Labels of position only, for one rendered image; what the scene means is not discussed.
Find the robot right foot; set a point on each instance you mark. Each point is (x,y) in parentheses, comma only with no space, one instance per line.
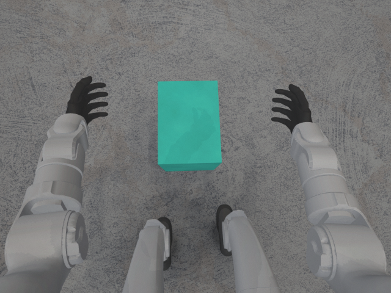
(222,211)

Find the left robot forearm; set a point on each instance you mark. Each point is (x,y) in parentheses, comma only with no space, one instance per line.
(60,168)

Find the right robot upper arm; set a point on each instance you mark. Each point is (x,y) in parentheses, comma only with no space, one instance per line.
(349,257)

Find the left robot upper arm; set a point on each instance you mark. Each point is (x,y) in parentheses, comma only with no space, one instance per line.
(41,251)

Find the robot left hand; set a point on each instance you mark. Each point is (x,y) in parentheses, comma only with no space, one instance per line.
(79,99)

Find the robot right hand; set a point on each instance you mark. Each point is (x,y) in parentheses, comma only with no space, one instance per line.
(299,106)

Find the right robot forearm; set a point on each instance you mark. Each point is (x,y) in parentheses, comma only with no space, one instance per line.
(328,199)

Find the carton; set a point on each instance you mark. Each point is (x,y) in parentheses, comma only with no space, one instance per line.
(189,137)

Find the robot right shin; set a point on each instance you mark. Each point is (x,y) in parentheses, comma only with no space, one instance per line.
(237,213)

